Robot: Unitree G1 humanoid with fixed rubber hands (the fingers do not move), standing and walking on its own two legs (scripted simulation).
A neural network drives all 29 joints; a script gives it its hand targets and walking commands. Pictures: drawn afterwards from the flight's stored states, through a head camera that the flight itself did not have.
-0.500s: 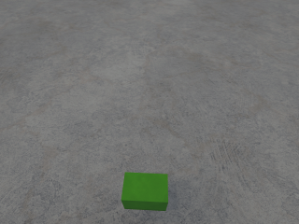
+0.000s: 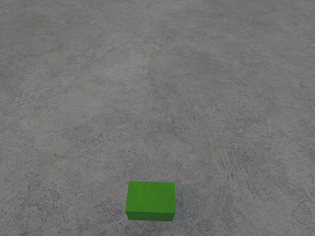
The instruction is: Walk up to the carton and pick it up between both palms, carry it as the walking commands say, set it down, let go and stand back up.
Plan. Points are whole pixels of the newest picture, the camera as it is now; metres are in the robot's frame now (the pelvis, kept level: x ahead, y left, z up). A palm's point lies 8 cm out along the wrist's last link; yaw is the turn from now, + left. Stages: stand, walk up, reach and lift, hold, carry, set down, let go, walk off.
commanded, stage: walk up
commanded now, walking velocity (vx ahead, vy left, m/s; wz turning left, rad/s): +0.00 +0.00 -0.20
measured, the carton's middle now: (151, 201) +0.39 +0.02 -0.68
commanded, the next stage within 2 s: stand in 1.80 s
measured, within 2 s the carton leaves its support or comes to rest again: neither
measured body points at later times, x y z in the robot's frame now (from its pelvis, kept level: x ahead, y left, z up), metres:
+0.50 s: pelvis -0.02 +0.00 -0.01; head +0.00 +0.00 +0.44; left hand +0.04 +0.24 -0.16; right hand -0.04 -0.24 -0.16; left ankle +0.01 +0.12 -0.74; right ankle -0.06 -0.13 -0.74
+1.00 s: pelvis -0.02 +0.00 -0.01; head +0.00 -0.01 +0.44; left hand +0.06 +0.24 -0.16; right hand -0.03 -0.26 -0.16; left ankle +0.01 +0.12 -0.74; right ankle -0.06 -0.13 -0.74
